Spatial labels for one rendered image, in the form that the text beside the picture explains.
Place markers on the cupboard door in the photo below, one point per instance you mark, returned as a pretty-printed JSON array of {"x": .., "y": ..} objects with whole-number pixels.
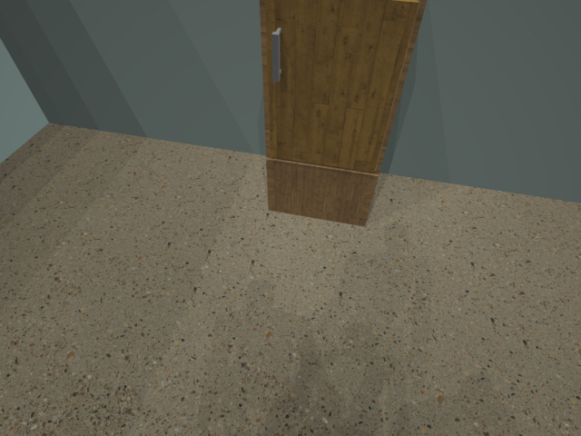
[{"x": 340, "y": 63}]

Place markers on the handle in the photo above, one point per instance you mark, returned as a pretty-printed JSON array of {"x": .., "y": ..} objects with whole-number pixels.
[{"x": 275, "y": 45}]

